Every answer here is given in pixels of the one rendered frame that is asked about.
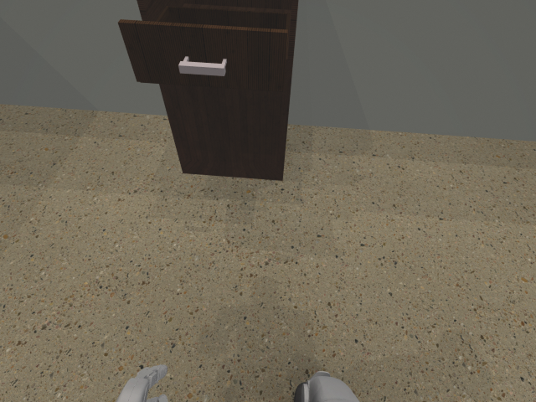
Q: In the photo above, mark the left robot hand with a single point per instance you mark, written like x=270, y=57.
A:
x=136, y=389

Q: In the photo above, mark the drawer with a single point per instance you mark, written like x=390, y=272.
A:
x=254, y=44

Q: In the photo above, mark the cabinet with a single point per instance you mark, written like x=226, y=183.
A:
x=229, y=132

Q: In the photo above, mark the right robot shin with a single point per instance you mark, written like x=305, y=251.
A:
x=320, y=373

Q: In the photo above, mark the handle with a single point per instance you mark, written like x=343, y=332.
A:
x=198, y=68

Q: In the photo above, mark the robot right thigh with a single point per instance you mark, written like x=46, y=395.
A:
x=326, y=389

